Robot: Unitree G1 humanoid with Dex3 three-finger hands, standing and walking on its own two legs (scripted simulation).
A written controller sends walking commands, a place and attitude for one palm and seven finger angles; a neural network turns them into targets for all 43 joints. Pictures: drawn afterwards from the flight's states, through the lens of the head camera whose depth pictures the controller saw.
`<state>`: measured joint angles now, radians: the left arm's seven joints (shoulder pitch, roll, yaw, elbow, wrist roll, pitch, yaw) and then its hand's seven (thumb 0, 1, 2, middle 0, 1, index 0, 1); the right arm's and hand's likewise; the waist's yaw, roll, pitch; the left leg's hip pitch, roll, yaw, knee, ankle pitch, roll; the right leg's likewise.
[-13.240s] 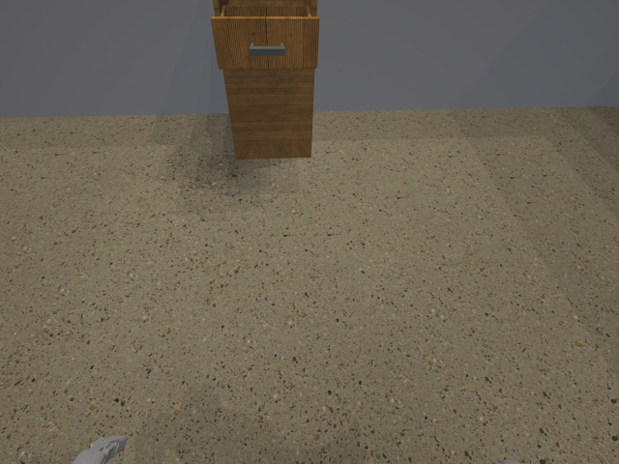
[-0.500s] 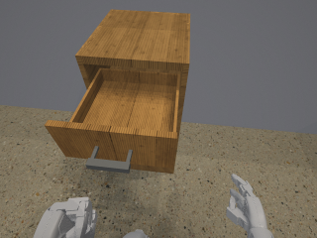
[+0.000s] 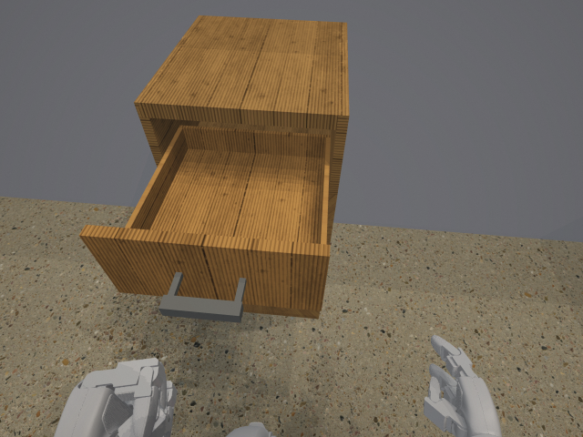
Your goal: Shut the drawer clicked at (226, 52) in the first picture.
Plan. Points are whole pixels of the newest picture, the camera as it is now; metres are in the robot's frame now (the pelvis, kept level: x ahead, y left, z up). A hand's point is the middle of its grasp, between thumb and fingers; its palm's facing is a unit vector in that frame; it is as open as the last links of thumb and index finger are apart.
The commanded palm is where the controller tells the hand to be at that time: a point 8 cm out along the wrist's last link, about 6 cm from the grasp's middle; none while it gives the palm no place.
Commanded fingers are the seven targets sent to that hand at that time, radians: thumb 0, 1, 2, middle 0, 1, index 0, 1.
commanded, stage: bring the fist close to the handle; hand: left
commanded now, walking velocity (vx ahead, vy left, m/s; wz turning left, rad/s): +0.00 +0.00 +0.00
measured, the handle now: (205, 295) +0.32 +0.16 +0.00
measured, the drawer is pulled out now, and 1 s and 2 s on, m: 0.29 0.29 0.29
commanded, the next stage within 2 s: push the drawer shut in 1.50 s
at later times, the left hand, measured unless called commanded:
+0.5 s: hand (193, 412) +0.15 +0.12 +0.07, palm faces -0.01 -1.00 -0.02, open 3.3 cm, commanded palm +0.11 +0.18 +0.07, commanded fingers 0.00 0.90 0.90 -1.40 -1.60 -1.40 -1.60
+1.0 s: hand (212, 383) +0.19 +0.12 +0.02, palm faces +0.00 -1.00 -0.04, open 3.3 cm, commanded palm +0.16 +0.18 +0.02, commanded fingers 0.00 0.90 0.90 -1.40 -1.60 -1.40 -1.60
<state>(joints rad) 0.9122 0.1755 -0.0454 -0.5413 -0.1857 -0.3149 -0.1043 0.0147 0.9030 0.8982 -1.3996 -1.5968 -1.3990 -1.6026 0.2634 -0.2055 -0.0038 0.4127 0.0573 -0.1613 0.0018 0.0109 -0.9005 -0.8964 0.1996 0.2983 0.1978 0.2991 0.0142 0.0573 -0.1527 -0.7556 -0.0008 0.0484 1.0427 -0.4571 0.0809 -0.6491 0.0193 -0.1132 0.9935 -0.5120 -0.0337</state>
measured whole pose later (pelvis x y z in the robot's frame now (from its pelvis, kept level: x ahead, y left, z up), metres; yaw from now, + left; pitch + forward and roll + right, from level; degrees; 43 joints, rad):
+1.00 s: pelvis +0.00 -0.04 -0.04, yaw +0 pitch +18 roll -2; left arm 0.60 0.18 0.04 -0.16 -0.21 -0.46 -0.15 0.01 0.90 0.90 -1.40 -1.60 -1.40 -1.60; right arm 0.20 -0.21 -0.01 0.48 0.03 -0.09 -0.02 0.01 -0.90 -0.90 0.20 0.30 0.20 0.30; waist -0.01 0.03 -0.18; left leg -1.01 0.03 0.02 1.23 -0.53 0.03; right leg -0.91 0.04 -0.14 1.20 -0.60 -0.09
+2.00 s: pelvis +0.00 -0.02 -0.04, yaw -1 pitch +19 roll -3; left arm 0.42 0.19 -0.01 -0.12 -0.16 -0.42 -0.05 0.01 0.90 0.90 -1.40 -1.60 -1.40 -1.60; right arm 0.22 -0.22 0.03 0.45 0.01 -0.04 -0.01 0.01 -0.90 -0.90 0.20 0.30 0.20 0.30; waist -0.03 0.04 -0.19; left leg -1.06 0.02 0.03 1.26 -0.53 0.06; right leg -0.95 0.03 -0.14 1.21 -0.60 -0.07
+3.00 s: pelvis -0.01 -0.01 -0.03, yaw -1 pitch +19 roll -3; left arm -0.16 0.22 0.06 0.39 -0.16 -0.41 -0.06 -0.05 0.82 0.93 -1.40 -1.60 -1.40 -1.60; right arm 0.22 -0.25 0.03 0.57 0.02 -0.01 0.00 0.01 -0.90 -0.90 0.20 0.30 0.20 0.30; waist -0.05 0.03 -0.15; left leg -1.05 0.02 0.04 1.19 -0.48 0.06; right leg -0.95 0.03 -0.13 1.16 -0.55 -0.06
